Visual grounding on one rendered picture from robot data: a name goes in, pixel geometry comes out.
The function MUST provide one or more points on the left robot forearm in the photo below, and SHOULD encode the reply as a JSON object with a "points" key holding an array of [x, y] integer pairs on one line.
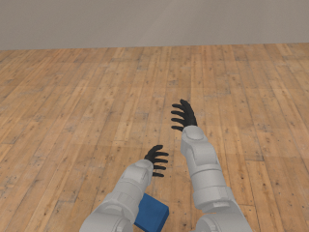
{"points": [[125, 198]]}

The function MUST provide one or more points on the robot left hand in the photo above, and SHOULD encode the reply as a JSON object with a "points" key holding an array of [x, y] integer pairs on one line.
{"points": [[151, 156]]}

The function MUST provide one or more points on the robot right upper arm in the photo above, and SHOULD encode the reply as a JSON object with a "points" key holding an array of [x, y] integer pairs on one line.
{"points": [[222, 222]]}

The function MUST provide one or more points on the robot right hand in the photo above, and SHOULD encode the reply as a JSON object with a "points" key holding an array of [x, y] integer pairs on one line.
{"points": [[188, 115]]}

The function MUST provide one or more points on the robot left upper arm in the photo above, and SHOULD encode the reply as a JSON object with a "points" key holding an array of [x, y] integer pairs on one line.
{"points": [[103, 222]]}

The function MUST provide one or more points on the carton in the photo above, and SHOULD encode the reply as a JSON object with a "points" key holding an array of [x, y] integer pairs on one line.
{"points": [[152, 214]]}

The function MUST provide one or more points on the right robot forearm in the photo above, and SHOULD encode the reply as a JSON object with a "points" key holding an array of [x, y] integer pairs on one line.
{"points": [[211, 194]]}

